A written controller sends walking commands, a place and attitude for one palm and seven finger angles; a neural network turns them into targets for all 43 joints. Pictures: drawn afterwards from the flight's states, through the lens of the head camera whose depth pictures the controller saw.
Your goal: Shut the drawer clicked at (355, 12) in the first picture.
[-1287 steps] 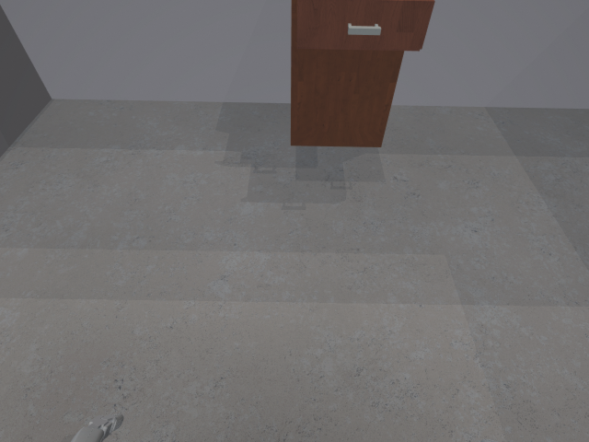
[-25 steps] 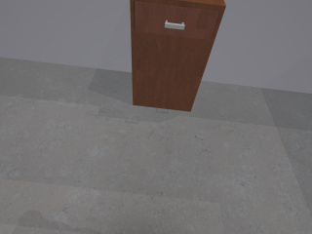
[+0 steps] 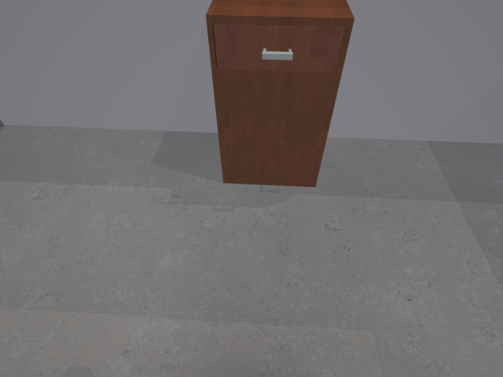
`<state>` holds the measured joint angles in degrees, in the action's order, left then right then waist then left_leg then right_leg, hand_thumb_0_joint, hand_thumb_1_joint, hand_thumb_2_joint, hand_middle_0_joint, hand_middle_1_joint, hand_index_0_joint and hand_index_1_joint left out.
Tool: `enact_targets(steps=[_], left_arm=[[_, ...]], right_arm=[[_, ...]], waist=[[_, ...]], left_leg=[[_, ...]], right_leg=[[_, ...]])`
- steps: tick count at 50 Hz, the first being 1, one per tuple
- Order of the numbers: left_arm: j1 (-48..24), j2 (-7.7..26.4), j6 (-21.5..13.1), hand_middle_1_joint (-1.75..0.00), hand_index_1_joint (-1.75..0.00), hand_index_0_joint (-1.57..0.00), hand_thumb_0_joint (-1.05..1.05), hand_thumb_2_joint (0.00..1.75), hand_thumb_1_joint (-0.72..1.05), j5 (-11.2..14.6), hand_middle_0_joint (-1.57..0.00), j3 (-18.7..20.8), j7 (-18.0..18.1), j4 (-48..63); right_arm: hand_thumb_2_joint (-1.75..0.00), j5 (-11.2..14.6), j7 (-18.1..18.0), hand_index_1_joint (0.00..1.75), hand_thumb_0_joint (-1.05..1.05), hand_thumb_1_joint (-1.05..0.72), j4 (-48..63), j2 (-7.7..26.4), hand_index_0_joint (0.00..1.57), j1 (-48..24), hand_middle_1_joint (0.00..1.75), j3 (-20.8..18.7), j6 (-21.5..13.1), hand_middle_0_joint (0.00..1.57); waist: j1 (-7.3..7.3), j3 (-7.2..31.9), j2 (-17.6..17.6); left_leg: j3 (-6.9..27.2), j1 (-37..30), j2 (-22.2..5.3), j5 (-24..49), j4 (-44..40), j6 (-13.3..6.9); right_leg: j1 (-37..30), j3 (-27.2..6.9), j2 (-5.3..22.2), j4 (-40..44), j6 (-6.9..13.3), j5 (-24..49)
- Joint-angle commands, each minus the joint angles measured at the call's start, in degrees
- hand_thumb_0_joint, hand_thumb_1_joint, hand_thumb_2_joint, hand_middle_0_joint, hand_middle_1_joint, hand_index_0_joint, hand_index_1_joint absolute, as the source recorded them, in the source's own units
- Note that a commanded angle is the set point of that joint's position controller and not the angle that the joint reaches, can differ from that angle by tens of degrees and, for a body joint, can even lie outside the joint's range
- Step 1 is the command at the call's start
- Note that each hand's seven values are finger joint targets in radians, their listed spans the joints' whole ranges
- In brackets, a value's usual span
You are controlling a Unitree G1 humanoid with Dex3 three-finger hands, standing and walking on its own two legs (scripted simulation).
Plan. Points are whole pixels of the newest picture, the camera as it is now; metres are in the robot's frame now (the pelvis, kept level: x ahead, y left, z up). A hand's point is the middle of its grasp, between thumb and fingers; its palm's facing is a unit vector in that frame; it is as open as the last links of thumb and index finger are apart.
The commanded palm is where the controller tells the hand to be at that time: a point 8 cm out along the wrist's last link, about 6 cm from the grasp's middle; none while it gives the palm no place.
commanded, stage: let the arm hang, fingers relaxed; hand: left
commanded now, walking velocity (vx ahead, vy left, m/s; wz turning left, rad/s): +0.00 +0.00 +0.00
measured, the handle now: (277, 53) +1.17 -0.04 -0.02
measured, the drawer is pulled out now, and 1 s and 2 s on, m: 0.00 0.00 0.00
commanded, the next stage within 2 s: look to check the result in 0.24 s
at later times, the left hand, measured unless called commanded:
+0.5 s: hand out of the picture -0.01 +0.14 -0.17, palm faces +0.03 -0.98 -0.17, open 7.4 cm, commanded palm none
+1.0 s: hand out of the picture +0.02 +0.13 -0.17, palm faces +0.04 -0.99 -0.17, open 7.4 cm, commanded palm none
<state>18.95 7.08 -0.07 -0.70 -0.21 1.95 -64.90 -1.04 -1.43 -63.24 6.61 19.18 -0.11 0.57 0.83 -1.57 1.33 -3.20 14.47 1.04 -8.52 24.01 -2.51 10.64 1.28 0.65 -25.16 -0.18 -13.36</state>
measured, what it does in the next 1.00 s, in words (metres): stands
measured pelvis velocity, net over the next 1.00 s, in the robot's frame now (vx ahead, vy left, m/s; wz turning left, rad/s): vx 0.04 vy -0.03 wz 0.00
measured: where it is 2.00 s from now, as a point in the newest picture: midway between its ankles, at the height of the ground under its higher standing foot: outside the picture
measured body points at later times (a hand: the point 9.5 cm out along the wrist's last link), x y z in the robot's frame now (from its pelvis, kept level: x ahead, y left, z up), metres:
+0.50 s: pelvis +0.02 -0.01 +0.00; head +0.04 -0.02 +0.45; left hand -0.01 +0.19 -0.16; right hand -0.02 -0.21 -0.17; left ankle +0.05 +0.09 -0.74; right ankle +0.00 -0.12 -0.74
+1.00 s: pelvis +0.04 -0.03 +0.00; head +0.06 -0.03 +0.45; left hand +0.02 +0.18 -0.16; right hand +0.02 -0.23 -0.17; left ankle +0.05 +0.09 -0.74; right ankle +0.00 -0.12 -0.74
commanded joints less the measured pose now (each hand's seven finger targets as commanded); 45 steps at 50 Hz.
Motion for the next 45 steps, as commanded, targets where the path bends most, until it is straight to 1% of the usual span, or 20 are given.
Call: enact_targets(steps=[1, 3, 6, 7, 8, 10, 13, 14, 19, 20, 24, 26, 28, 30, 33, 36, 38, 39, 43, 45], left_arm=[[4.18, 5.14, -0.62, -0.3, -0.3, -0.2, 0.0, 0.9, 0.9, 0.24, -0.2, 0.94, 0.36, 0.68], [4.27, 5.13, -0.67, -0.3, -0.3, -0.2, 0.0, 0.9, 0.9, 0.22, -0.2, 0.92, 0.39, 0.5], [3.97, 4.21, -0.84, -0.3, -0.3, -0.2, 0.0, 0.9, 0.9, 0.27, -0.2, 1.02, 0.42, 0.36], [3.88, 4.06, -0.89, -0.3, -0.3, -0.2, 0.0, 0.9, 0.9, 0.27, -0.2, 1.09, 0.42, 0.35], [4.01, 4.41, -0.91, -0.3, -0.3, -0.2, 0.0, 0.9, 0.9, 0.3, -0.2, 1.02, 0.49, 0.21], [3.93, 3.82, -0.95, -0.3, -0.3, -0.2, 0.0, 0.9, 0.9, 0.34, -0.2, 1.02, 0.47, -0.04], [4.06, 3.94, -1.08, -0.3, -0.3, -0.2, 0.0, 0.9, 0.9, 0.35, -0.2, 0.95, 0.54, -0.27], [3.86, 3.55, -1.09, -0.3, -0.3, -0.2, 0.0, 0.9, 0.9, 0.4, -0.2, 0.95, 0.55, -0.33], [3.92, 3.54, -1.29, -0.3, -0.3, -0.2, 0.0, 0.9, 0.9, 0.42, -0.2, 0.93, 0.66, -0.74], [3.83, 3.43, -1.31, -0.3, -0.3, -0.2, 0.0, 0.9, 0.9, 0.48, -0.2, 0.88, 0.68, -0.82], [3.64, 3.57, -1.22, -0.3, -0.3, -0.2, 0.0, 0.9, 0.9, 0.44, -0.2, 0.89, 0.75, -0.97], [3.76, 3.5, -1.2, -0.3, -0.3, -0.2, 0.0, 0.9, 0.9, 0.49, -0.2, 0.81, 0.75, -1.08], [4.25, 3.75, -1.27, -0.3, -0.3, -0.2, 0.0, 0.9, 0.9, 0.45, -0.2, 0.82, 0.82, -1.06], [3.88, 3.61, -1.27, -0.3, -0.3, -0.2, 0.0, 0.9, 0.9, 0.49, -0.2, 0.8, 0.8, -1.1], [4.06, 3.88, -1.38, -0.3, -0.3, -0.2, 0.0, 0.9, 0.9, 0.47, -0.2, 0.81, 0.85, -1.06], [3.94, 3.54, -1.43, -0.3, -0.3, -0.2, 0.0, 0.9, 0.9, 0.54, -0.2, 0.82, 0.85, -1.07], [4.23, 3.84, -1.43, -0.3, -0.3, -0.2, 0.0, 0.9, 0.9, 0.52, -0.2, 0.85, 0.9, -1.06], [3.86, 3.65, -1.44, -0.3, -0.3, -0.2, 0.0, 0.9, 0.9, 0.55, -0.2, 0.84, 0.88, -1.05], [4.11, 3.89, -1.47, -0.3, -0.3, -0.2, 0.0, 0.9, 0.9, 0.52, -0.2, 0.84, 0.89, -0.98], [3.63, 3.83, -1.52, -0.3, -0.3, -0.2, 0.0, 0.9, 0.9, 0.55, -0.2, 0.96, 0.87, -1.01]], right_arm=[[-0.9, 0.19, -0.38, 0.3, 0.0, -0.9, 0.12, 4.48, 0.2, 5.26, 0.3, -1.12, -0.57, 0.2], [-0.9, 0.33, -0.44, 0.3, 0.0, -0.9, 0.11, 4.49, 0.2, 5.19, 0.3, -1.25, -0.61, 0.2], [-0.9, 0.21, -0.58, 0.3, 0.0, -0.9, -0.25, 3.86, 0.2, 5.4, 0.3, -1.24, -0.86, 0.2], [-0.9, 0.21, -0.64, 0.3, 0.0, -0.9, -0.36, 3.84, 0.2, 5.55, 0.3, -1.24, -0.98, 0.2], [-0.9, 0.36, -0.66, 0.3, 0.0, -0.9, -0.43, 3.97, 0.2, 5.49, 0.3, -1.23, -0.96, 0.2], [-0.9, 0.3, -0.76, 0.3, 0.0, -0.9, -0.59, 3.41, 0.2, 5.48, 0.3, -1.17, -1.03, 0.2], [-0.9, 0.43, -0.82, 0.3, 0.0, -0.9, -0.8, 3.68, 0.2, 5.6, 0.3, -1.24, -1.06, 0.2], [-0.9, 0.36, -0.86, 0.3, 0.0, -0.9, -0.92, 3.35, 0.2, 5.61, 0.3, -1.23, -1.07, 0.2], [-0.9, 0.46, -0.96, 0.3, 0.0, -0.9, -1.31, 3.46, 0.2, 5.32, 0.3, -1.14, -1.26, 0.2], [-0.9, 0.46, -0.99, 0.3, 0.0, -0.9, -1.51, 3.38, 0.2, 5.31, 0.3, -1.11, -1.28, 0.2], [-0.9, 0.45, -1.01, 0.3, 0.0, -0.9, -1.86, 3.39, 0.2, 5.24, 0.3, -1.05, -1.22, 0.2], [-0.9, 0.49, -1.04, 0.3, 0.0, -0.9, -1.99, 3.51, 0.2, 5.02, 0.3, -0.94, -1.21, 0.2], [-0.9, 0.56, -1.03, 0.3, 0.0, -0.9, -1.95, 3.63, 0.2, 4.79, 0.3, -1.05, -1.18, 0.2], [-0.9, 0.49, -1.01, 0.3, 0.0, -0.9, -2.18, 3.34, 0.2, 4.59, 0.3, -1.01, -1.14, 0.2], [-0.9, 0.57, -1.03, 0.3, 0.0, -0.9, -2.12, 3.71, 0.2, 4.27, 0.3, -1.04, -1.18, 0.2], [-0.9, 0.47, -1.07, 0.3, 0.0, -0.9, -2.36, 3.5, 0.2, 4.09, 0.3, -0.95, -1.2, 0.2], [-0.9, 0.55, -1.11, 0.3, 0.0, -0.9, -2.4, 3.72, 0.2, 3.73, 0.3, -0.98, -1.22, 0.2], [-0.9, 0.48, -1.15, 0.3, 0.0, -0.9, -2.41, 3.58, 0.2, 3.93, 0.3, -0.9, -1.24, 0.2], [-0.9, 0.58, -1.2, 0.3, 0.0, -0.9, -2.39, 3.86, 0.2, 3.33, 0.3, -1.0, -1.26, 0.2], [-0.9, 0.48, -1.25, 0.3, 0.0, -0.9, -2.52, 3.67, 0.2, 3.67, 0.3, -0.92, -1.34, 0.2]], waist=[[-0.25, -5.4, -0.98], [-0.35, -5.55, -0.3], [-0.23, -4.91, -0.33], [-0.22, -4.61, 0.2], [-0.34, -4.51, -0.21], [-0.26, -4.84, 0.44], [-0.24, -3.78, -0.58], [-0.14, -4.14, -0.59], [-0.11, -2.91, -1.51], [-0.1, -2.89, -1.15], [-0.09, -3.87, -0.99], [-0.15, -4.2, -1.45], [-0.24, -3.52, -1.73], [-0.13, -4.04, -1.29], [-0.23, -3.65, -1.72], [-0.22, -4.07, -2.13], [-0.38, -3.62, -1.14], [-0.16, -3.92, -1.65], [-0.33, -3.48, -0.67], [-0.23, -3.26, -0.82]], left_leg=[[8.07, -0.32, -5.93, -9.41, -7.13, -0.27], [8.08, -0.48, -5.8, -9.05, -6.81, -0.19], [8.07, -0.8, -5.85, -8.03, -6.88, -0.16], [7.82, -0.87, -5.92, -7.19, -6.75, -0.14], [7.89, -1.15, -5.99, -6.68, -6.5, -0.09], [7.7, -1.0, -5.95, -6.25, -6.5, -0.12], [7.28, -2.53, -6.03, -4.32, -5.72, 0.02], [7.17, -2.39, -5.99, -4.06, -5.6, 0.03], [6.63, -4.12, -6.27, 0.0, -4.74, 0.09], [6.47, -4.28, -6.3, 0.72, -4.68, 0.09], [6.46, -4.11, -6.3, 1.45, -4.66, 0.17], [6.55, -4.18, -6.25, 1.45, -4.7, 0.16], [6.3, -4.91, -6.28, 2.11, -4.23, 0.22], [6.08, -4.61, -6.23, 2.05, -4.26, 0.31], [6.06, -5.34, -6.28, 3.65, -3.8, 0.36], [5.92, -5.12, -6.24, 3.95, -3.82, 0.43], [5.94, -5.73, -6.26, 4.98, -3.45, 0.47], [6.0, -5.34, -6.35, 5.16, -3.55, 0.42], [5.81, -6.22, -6.41, 5.7, -3.35, 0.5], [5.73, -5.84, -6.47, 6.52, -3.43, 0.53]], right_leg=[[6.12, -4.92, 3.94, 7.05, 2.31, -6.66], [6.41, -5.05, 3.86, 7.07, 2.37, -6.66], [5.55, -4.82, 3.91, 6.77, 2.38, -4.92], [5.01, -4.65, 4.06, 6.71, 2.38, -3.89], [4.86, -4.7, 3.89, 6.6, 2.42, -3.72], [4.62, -4.83, 4.11, 6.88, 2.46, -3.17], [4.35, -4.91, 4.12, 6.89, 2.47, -2.3], [4.29, -4.74, 4.25, 7.06, 2.48, -2.09], [3.2, -4.79, 4.38, 6.95, 2.35, 0.53], [2.91, -4.82, 4.45, 6.97, 2.38, 1.02], [2.73, -4.63, 4.42, 7.03, 2.31, 1.09], [2.58, -4.75, 4.37, 7.15, 2.29, 1.05], [2.42, -4.92, 4.34, 7.27, 2.3, 1.46], [2.36, -4.83, 4.55, 7.45, 2.31, 1.55], [2.07, -4.94, 4.43, 7.31, 2.28, 2.85], [1.62, -4.93, 4.55, 7.53, 2.28, 3.35], [1.31, -4.94, 4.52, 7.36, 2.24, 4.42], [1.08, -4.75, 4.55, 7.37, 2.26, 4.63], [0.88, -4.87, 4.57, 7.39, 2.24, 5.74], [-0.12, -4.55, 4.72, 7.27, 2.22, 6.86]])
